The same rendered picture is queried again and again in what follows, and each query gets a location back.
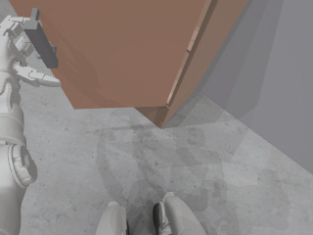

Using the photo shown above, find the cupboard door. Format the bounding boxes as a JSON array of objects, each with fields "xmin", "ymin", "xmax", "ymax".
[{"xmin": 9, "ymin": 0, "xmax": 206, "ymax": 110}]

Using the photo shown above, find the handle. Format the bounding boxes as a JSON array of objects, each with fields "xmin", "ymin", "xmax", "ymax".
[{"xmin": 23, "ymin": 8, "xmax": 59, "ymax": 69}]

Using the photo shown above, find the robot right thigh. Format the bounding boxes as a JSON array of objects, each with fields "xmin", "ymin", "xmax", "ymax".
[{"xmin": 158, "ymin": 196, "xmax": 207, "ymax": 235}]

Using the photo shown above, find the robot left hand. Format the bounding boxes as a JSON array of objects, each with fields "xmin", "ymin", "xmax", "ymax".
[{"xmin": 0, "ymin": 15, "xmax": 62, "ymax": 88}]

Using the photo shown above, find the robot left forearm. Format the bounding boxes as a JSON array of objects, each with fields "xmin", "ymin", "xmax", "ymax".
[{"xmin": 0, "ymin": 71, "xmax": 26, "ymax": 147}]

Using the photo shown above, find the robot left upper arm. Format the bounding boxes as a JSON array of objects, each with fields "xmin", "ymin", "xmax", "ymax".
[{"xmin": 0, "ymin": 143, "xmax": 38, "ymax": 235}]

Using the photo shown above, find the robot right shin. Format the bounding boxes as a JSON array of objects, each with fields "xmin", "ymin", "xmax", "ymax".
[{"xmin": 158, "ymin": 192, "xmax": 174, "ymax": 235}]

